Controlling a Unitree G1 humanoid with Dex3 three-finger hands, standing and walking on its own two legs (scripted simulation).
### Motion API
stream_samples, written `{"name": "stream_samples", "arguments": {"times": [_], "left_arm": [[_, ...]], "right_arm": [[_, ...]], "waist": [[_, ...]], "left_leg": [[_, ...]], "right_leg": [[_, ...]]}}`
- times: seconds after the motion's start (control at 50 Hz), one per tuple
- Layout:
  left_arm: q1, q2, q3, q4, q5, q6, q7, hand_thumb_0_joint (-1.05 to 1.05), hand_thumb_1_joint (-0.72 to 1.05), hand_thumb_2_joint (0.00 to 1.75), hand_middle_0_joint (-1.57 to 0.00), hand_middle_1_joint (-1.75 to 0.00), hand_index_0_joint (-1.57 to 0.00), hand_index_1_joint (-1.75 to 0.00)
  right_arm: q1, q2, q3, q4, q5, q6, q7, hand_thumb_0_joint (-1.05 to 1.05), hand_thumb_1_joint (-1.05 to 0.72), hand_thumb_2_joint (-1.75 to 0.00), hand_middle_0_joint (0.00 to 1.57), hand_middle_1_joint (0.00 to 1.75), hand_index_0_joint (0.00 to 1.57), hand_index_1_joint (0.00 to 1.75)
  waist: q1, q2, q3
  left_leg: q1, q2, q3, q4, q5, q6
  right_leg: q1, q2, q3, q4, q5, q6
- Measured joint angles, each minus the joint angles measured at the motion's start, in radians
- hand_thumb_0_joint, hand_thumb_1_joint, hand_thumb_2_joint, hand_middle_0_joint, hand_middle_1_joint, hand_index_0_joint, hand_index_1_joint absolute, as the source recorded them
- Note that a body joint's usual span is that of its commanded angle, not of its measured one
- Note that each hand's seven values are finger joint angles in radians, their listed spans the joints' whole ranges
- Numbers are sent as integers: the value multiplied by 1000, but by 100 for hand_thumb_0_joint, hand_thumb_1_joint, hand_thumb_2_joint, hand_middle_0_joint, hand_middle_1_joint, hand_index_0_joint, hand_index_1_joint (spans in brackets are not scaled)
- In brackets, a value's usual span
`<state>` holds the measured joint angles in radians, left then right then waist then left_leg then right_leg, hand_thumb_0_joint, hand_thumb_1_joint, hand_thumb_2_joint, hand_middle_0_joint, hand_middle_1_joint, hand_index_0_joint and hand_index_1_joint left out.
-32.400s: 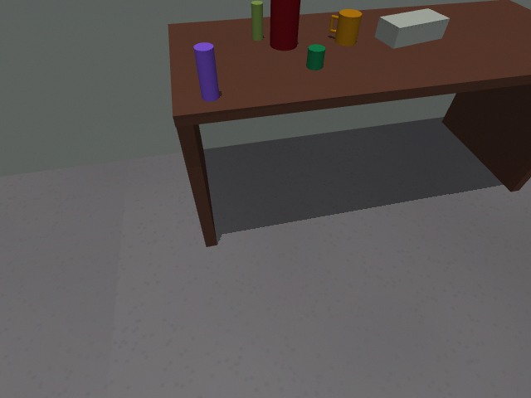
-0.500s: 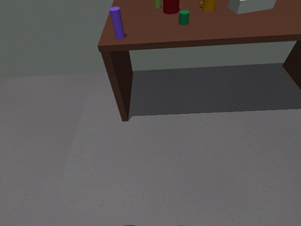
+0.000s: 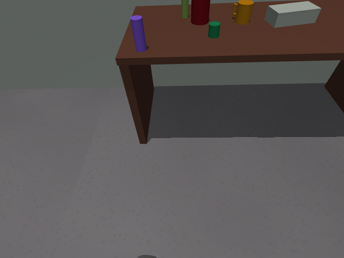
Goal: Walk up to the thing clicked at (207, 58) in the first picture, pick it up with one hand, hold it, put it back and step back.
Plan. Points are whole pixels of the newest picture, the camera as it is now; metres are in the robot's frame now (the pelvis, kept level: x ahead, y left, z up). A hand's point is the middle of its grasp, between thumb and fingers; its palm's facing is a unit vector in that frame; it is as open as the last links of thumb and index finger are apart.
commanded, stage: step back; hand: left
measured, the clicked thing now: (138, 34) +1.06 +0.19 +0.03
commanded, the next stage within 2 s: stand in 0.38 s
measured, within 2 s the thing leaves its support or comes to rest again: neither
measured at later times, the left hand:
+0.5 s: hand out of the picture +0.12 +0.30 -0.15, palm faces +0.01 -0.93 -0.36, open 7.4 cm
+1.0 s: hand out of the picture +0.07 +0.28 -0.15, palm faces -0.03 -0.94 -0.35, open 7.4 cm
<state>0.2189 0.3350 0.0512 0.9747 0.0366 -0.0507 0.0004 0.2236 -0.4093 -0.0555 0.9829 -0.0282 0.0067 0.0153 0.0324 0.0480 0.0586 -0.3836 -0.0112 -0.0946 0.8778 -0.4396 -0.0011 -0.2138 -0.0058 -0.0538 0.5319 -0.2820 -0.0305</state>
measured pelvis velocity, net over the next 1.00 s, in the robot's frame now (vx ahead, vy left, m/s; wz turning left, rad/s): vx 0.01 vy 0.03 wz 0.01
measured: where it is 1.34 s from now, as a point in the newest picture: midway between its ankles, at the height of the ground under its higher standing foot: outside the picture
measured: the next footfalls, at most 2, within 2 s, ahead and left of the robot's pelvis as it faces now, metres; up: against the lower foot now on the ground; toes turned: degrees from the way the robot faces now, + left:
left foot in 0.14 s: +0.10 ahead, +0.16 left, +0.00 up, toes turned +2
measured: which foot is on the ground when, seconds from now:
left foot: up 0.00-0.12, down 0.14-1.00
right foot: down 0.00-1.00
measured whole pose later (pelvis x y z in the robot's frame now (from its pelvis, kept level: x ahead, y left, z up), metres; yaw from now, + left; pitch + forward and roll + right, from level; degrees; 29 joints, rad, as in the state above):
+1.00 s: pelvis +0.01 +0.03 +0.01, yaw +0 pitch -3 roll +0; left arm 0.12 0.35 0.00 1.16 0.02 -0.01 -0.01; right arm 0.12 -0.35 0.00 1.15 -0.01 -0.01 0.02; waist -0.01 0.01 0.06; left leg -0.18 0.04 0.01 0.34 -0.11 -0.02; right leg -0.10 -0.02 -0.02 0.34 -0.19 0.02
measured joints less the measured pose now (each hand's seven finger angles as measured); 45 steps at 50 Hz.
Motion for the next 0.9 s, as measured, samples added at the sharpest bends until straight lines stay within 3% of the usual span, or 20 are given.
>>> {"name": "stream_samples", "arguments": {"times": [0.08,0.14,0.18,0.26,0.3,0.36,0.48,0.9], "left_arm": [[-12,14,-2,4,-4,8,2,1,90,90,-20,-30,-20,-30],[-30,32,-4,0,-17,24,4,1,90,90,-20,-30,-20,-30],[-47,46,-2,0,-27,38,10,1,90,90,-20,-30,-20,-30],[-70,58,-10,18,-37,56,14,1,90,90,-20,-30,-20,-30],[-79,61,-11,28,-35,52,14,1,90,90,-20,-30,-20,-30],[-85,50,-15,40,-33,39,14,1,90,90,-20,-30,-20,-30],[-111,31,-39,83,-37,41,10,1,90,90,-20,-30,-20,-30],[-111,19,-48,173,-22,38,-9,1,90,90,-20,-30,-20,-30]], "right_arm": [[-11,0,1,8,-1,-3,0,1,-90,-90,20,30,21,30],[-24,12,2,20,-2,-12,-6,1,-90,-90,20,30,21,30],[-47,35,6,30,-5,-15,-12,1,-90,-90,20,30,21,30],[-81,65,28,33,0,-13,-9,1,-90,-90,20,30,21,30],[-105,75,37,35,3,-8,-10,1,-90,-90,20,30,21,30],[-142,76,40,38,11,-4,-13,1,-90,-90,21,30,21,30],[-172,70,50,60,17,-27,-7,1,-90,-90,21,30,21,30],[-130,55,50,151,17,-17,6,1,-90,-90,20,30,21,30]], "waist": [[-3,-4,19],[-8,-25,36],[-1,-61,55],[-6,-63,41],[-3,-65,35],[-11,-43,29],[-11,-43,10],[-36,-40,-2]], "left_leg": [[23,39,35,-150,42,-6],[77,36,76,-298,202,-9],[87,16,100,-291,198,-14],[75,36,101,-260,157,-7],[73,45,108,-250,147,-11],[75,60,100,-242,140,-14],[138,43,112,-329,178,-7],[213,45,107,-534,319,-19]], "right_leg": [[2,-19,-10,25,-31,15],[-18,-45,-12,98,-82,35],[-36,-68,15,151,-97,40],[-29,-29,40,130,-131,19],[-10,-22,43,82,-76,32],[10,-7,37,53,-71,50],[65,-24,44,-19,-40,60],[125,-18,35,-191,83,53]]}}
